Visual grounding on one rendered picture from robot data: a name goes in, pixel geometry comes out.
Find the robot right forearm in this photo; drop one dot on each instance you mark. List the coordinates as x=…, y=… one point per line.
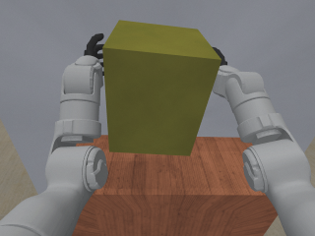
x=257, y=120

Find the pedestal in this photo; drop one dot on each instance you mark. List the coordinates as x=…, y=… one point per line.
x=202, y=194

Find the carton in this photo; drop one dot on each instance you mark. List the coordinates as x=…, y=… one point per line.
x=158, y=80

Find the robot left forearm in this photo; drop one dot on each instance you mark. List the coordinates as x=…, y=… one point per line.
x=79, y=105

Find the left robot upper arm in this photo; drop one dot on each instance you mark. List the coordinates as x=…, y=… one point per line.
x=72, y=176

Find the robot left hand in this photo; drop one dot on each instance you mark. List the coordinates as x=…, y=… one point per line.
x=93, y=48

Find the right robot upper arm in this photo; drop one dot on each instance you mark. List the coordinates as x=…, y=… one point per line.
x=280, y=170

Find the robot right hand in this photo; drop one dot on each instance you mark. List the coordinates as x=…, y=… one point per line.
x=223, y=62

